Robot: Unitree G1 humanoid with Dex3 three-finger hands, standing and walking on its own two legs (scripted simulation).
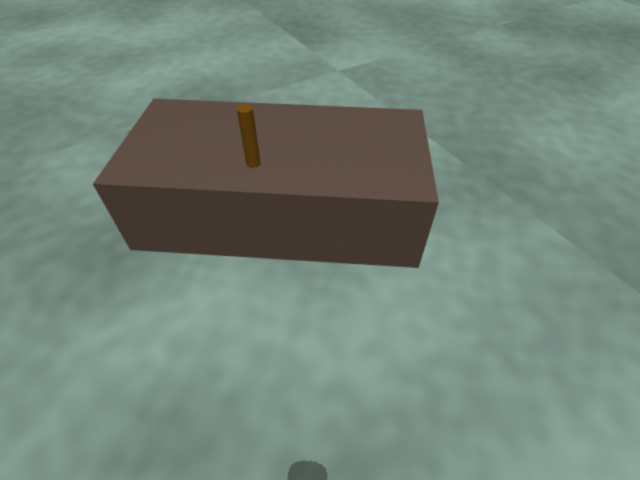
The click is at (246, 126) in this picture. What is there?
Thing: slim round
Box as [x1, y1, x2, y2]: [237, 104, 259, 167]
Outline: 243,104 237,107 237,113 246,164 250,167 255,167 259,164 259,156 252,107 250,105
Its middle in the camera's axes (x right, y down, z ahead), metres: -0.25 -0.33 +1.35
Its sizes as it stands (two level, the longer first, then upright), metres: 0.051 0.051 0.224
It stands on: a support 0.36 m high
